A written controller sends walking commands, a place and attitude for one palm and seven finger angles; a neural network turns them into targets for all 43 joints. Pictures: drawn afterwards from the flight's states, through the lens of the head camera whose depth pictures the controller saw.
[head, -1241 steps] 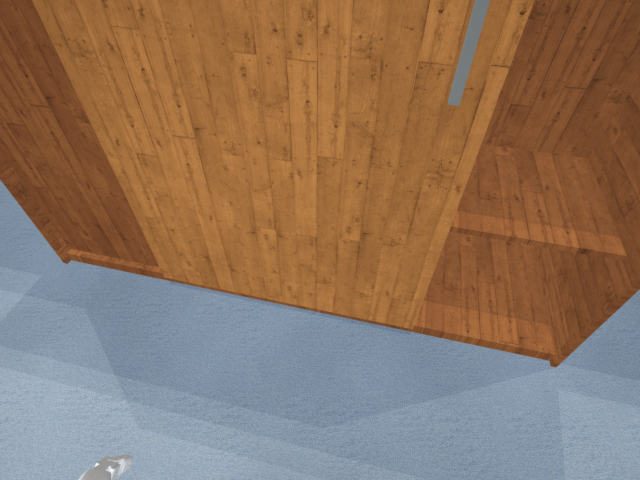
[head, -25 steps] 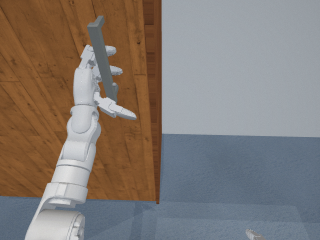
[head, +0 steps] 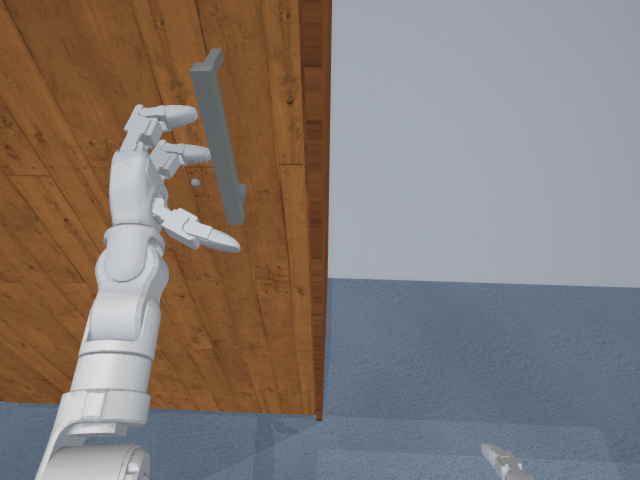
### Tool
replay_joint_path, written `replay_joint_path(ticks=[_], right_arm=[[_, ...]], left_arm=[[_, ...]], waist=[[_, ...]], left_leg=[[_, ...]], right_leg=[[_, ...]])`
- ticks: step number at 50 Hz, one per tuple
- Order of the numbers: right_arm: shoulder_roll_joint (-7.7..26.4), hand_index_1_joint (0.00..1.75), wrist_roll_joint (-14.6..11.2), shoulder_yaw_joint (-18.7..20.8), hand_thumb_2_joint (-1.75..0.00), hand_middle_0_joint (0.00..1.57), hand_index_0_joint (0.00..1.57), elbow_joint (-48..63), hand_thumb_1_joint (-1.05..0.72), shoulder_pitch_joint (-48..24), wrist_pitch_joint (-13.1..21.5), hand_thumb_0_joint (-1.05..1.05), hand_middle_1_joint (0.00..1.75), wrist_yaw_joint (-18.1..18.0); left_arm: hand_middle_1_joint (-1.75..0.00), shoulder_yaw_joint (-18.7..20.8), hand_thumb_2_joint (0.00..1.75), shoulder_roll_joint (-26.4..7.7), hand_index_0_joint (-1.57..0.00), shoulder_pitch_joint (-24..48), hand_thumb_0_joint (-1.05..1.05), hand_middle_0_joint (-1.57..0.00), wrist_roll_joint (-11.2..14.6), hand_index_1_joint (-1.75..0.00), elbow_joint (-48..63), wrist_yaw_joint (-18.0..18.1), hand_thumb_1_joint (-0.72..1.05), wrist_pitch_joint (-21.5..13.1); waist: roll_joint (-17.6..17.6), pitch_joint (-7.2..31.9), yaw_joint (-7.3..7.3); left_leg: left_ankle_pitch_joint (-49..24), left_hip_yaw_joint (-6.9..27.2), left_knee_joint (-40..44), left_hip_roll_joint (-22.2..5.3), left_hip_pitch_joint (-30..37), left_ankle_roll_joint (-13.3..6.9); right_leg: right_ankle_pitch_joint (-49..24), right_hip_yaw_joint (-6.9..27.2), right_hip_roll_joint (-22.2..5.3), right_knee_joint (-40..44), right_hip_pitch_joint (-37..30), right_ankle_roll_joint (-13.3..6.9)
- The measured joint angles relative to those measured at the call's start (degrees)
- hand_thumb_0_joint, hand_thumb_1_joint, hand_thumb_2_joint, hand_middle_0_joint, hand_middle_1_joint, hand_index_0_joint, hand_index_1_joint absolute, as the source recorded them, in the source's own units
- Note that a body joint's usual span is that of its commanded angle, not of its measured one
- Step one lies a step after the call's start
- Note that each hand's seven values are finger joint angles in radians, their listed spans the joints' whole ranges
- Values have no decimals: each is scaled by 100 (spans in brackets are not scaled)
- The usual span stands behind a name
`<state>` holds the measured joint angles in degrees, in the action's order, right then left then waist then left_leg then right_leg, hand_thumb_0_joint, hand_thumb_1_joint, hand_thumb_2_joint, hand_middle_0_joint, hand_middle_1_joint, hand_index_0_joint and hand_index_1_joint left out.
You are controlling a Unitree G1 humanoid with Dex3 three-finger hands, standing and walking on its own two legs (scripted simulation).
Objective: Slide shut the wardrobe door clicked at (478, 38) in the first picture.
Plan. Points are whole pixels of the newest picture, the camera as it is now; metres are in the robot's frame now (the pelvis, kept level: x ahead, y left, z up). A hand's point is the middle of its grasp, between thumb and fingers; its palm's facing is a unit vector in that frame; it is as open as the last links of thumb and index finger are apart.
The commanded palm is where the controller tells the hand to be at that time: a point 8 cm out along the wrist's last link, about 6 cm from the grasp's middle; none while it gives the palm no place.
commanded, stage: slip the hand off the handle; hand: left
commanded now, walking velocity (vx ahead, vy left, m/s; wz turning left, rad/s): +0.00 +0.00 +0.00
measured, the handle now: (226, 145) +0.42 +0.14 +0.23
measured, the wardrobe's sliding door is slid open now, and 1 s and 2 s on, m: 0.00 0.00 0.00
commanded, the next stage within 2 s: draw the hand back to the body in 0.74 s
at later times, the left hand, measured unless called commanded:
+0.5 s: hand (158, 220) +0.31 +0.19 +0.21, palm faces +0.20 -0.98 -0.07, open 14.7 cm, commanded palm +0.27 +0.23 +0.21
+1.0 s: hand (145, 280) +0.25 +0.19 +0.19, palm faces +0.09 -0.99 -0.13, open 14.7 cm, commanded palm +0.21 +0.24 +0.20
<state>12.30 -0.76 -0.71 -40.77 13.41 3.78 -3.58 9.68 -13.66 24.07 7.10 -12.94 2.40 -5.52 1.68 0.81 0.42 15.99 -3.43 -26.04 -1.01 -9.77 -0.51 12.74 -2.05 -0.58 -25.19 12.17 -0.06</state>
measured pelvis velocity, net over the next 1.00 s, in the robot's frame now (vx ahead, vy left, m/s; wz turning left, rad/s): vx -0.01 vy -0.01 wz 0.04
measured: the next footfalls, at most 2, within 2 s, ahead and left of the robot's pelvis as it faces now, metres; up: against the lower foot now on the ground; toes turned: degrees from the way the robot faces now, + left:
none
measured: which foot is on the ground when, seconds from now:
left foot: down 0.00-1.00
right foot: down 0.00-1.00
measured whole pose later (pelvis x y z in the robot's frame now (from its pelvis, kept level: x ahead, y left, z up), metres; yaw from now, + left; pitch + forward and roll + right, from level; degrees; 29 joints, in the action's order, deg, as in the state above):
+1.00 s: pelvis -0.01 -0.01 +0.00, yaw +2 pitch -5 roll +0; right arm 13.8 -3.3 -3.7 -37.9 9.6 8.4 -5.5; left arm 12.1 -17.1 1.3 14.8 11.2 -10.3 9.2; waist 4.5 -0.4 4.2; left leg 16.1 -1.0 -27.2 -1.1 -6.5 0.3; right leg 13.8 -4.4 -0.6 -26.6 8.1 -0.9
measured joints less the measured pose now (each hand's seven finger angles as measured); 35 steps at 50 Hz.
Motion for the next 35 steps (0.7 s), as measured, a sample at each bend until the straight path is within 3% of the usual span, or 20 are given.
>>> replay_joint_path(ticks=[6,15,26,35], right_arm=[[65,30,-72,39,-89,20,20,-39,-91,157,24,1,30,-39],[184,30,-152,46,-89,20,20,-52,-91,145,209,1,30,-74],[130,30,-133,-33,-89,20,20,140,-91,-67,411,1,30,-30],[170,30,-161,-112,-89,20,20,243,-91,-256,518,1,30,-80]], left_arm=[[-119,409,20,-265,-26,-141,-1,-34,124,-116,-55,-208,-56,-113],[-116,287,20,-198,-26,-594,-1,-27,362,-116,349,-606,-56,-230],[-115,563,20,-192,-26,-1287,-1,-26,479,-116,942,-647,-56,-305],[-115,578,20,-192,-26,-1930,-1,-26,755,-116,1589,-965,-56,-65]], waist=[[-4,-24,-2],[93,-81,46],[121,5,145],[145,-86,285]], left_leg=[[-10,36,-10,-53,21,48],[-18,110,-88,-67,-35,83],[41,105,-146,-111,69,141],[86,204,-248,-99,124,145]], right_leg=[[-2,-38,51,0,-34,-52],[26,-109,58,-94,6,-91],[131,-103,99,-242,-49,-144],[183,-196,81,-288,-168,-145]])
